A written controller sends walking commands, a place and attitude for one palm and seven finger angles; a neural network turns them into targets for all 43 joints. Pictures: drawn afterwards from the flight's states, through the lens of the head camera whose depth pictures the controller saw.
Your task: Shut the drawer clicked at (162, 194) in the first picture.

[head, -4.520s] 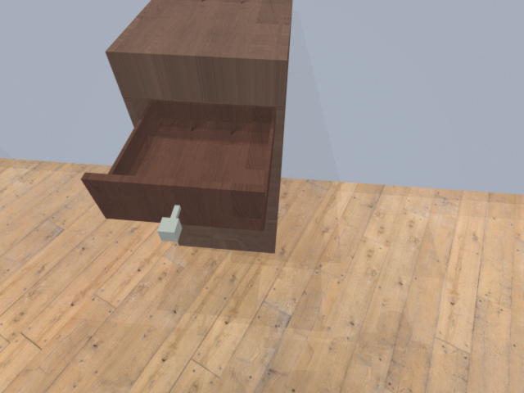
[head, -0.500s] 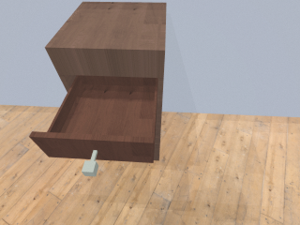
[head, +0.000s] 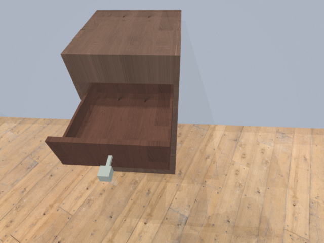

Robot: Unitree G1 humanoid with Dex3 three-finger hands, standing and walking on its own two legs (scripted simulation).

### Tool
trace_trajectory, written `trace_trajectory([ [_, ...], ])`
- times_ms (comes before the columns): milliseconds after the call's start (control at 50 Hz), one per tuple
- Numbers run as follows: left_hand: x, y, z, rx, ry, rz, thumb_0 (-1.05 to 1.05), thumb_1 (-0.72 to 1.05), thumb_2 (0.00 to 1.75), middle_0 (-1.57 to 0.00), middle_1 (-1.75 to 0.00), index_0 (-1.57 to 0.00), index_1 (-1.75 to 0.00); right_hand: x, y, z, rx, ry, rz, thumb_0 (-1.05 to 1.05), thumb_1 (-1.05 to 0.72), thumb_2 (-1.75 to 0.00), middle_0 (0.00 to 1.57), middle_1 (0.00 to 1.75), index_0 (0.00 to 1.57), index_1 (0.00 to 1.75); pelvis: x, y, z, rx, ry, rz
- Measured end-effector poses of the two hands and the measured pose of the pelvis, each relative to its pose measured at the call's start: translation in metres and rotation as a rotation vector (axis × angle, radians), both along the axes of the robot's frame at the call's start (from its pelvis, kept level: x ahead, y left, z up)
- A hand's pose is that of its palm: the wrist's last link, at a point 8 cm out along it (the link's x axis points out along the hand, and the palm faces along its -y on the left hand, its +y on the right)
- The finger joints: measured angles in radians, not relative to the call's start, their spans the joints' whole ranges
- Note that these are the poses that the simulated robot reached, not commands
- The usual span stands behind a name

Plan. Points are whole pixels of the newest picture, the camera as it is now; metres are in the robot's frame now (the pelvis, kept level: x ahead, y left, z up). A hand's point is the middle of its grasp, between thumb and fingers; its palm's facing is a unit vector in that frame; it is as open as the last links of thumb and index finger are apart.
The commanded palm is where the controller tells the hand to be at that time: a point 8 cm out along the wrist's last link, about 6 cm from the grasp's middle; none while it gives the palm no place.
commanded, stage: come to a stop and stand still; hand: left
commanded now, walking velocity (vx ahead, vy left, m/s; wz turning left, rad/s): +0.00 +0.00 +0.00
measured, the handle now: (107, 167) +0.35 +0.20 -0.08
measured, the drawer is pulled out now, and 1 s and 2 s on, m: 0.30 0.30 0.30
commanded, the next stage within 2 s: look again from close up in 0.02 s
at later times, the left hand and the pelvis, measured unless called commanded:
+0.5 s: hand out of the picture +0.02 +0.15 -0.17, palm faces +0.03 -0.98 -0.20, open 7.3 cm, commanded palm none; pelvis +0.03 -0.01 +0.00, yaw +1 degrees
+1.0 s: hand (108, 204) +0.21 +0.15 +0.00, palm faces +0.05 -1.00 +0.01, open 6.6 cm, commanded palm +0.12 +0.21 -0.05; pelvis +0.00 -0.02 -0.03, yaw +2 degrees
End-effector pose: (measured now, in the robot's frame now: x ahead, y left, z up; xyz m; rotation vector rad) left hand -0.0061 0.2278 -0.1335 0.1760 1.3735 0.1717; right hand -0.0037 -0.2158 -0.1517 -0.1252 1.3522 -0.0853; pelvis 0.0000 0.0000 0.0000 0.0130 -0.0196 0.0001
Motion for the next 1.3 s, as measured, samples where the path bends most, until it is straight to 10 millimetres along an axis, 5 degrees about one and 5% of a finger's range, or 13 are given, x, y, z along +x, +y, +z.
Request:
trace_trajectory([
  [240,-0.002,-0.024,-0.006,-0.046,0.058,0.022,0.01,0.91,0.9,-0.2,-0.3,-0.2,-0.3,-0.023,0.007,-0.001,0.013,0.122,-0.026,0.01,-0.91,-0.9,0.2,0.3,0.2,0.3,0.015,-0.004,0.001,-0.003,-0.003,0.007],
  [740,0.021,-0.027,-0.006,-0.021,0.022,0.028,0.01,0.93,0.9,-0.2,-0.3,-0.2,-0.3,0.014,-0.001,-0.001,0.008,0.069,-0.021,0.01,-0.91,-0.9,0.19,0.3,0.2,0.3,0.03,-0.015,0.002,-0.012,-0.005,0.012],
  [780,0.041,-0.016,0.009,0.005,-0.118,0.095,0.04,0.96,0.89,-0.2,-0.3,-0.21,-0.31,0.024,-0.008,0.003,-0.023,-0.023,-0.019,0.01,-0.91,-0.9,0.2,0.3,0.2,0.3,0.027,-0.015,0.0,-0.011,-0.001,0.009],
  [860,0.116,-0.004,0.074,0.054,-0.618,0.094,0.05,0.97,0.89,-0.22,-0.33,-0.23,-0.33,0.066,-0.035,0.017,-0.097,-0.31,0.0,0.03,-0.93,-0.89,0.2,0.3,0.2,0.3,0.021,-0.012,-0.004,-0.008,0.021,0.045],
  [920,0.168,-0.009,0.115,-0.003,-0.97,0.026,0.04,0.96,0.9,-0.25,-0.36,-0.26,-0.37,0.11,-0.054,0.034,-0.142,-0.529,0.041,0.03,-0.93,-0.89,0.2,0.3,0.2,0.3,0.011,-0.012,-0.013,-0.004,0.073,0.053],
  [980,0.191,-0.024,0.137,-0.121,-1.264,-0.069,0.02,0.94,0.9,-0.3,-0.41,-0.3,-0.42,0.155,-0.066,0.058,-0.171,-0.74,0.078,0.03,-0.92,-0.9,0.2,0.3,0.2,0.3,0.002,-0.015,-0.027,0.003,0.13,0.036],
  [1040,0.185,-0.037,0.133,-0.203,-1.412,-0.2,0.01,0.93,0.9,-0.35,-0.47,-0.36,-0.47,0.192,-0.069,0.079,-0.187,-0.907,0.13,0.02,-0.92,-0.9,0.2,0.3,0.2,0.3,-0.005,-0.018,-0.046,0.004,0.17,0.027],
  [1140,0.144,-0.033,0.091,-0.238,-1.298,-0.167,0.01,0.91,0.9,-0.45,-0.57,-0.46,-0.58,0.235,-0.054,0.092,-0.176,-1.038,0.193,0.02,-0.91,-0.9,0.19,0.3,0.2,0.3,-0.012,-0.02,-0.07,-0.002,0.208,0.036],
  [1220,0.116,-0.015,0.083,-0.136,-1.254,-0.097,0.02,0.91,0.9,-0.53,-0.65,-0.54,-0.66,0.246,-0.025,0.077,-0.124,-1.04,0.252,0.01,-0.91,-0.9,0.19,0.3,0.2,0.3,-0.016,-0.02,-0.081,-0.025,0.227,0.059],
  [1300,0.118,-0.005,0.097,-0.084,-1.343,-0.131,0.02,0.91,0.9,-0.61,-0.74,-0.61,-0.75,0.233,0.006,0.043,-0.042,-0.956,0.296,0.01,-0.91,-0.9,0.19,0.3,0.2,0.3,-0.021,-0.018,-0.089,-0.054,0.235,0.081],
])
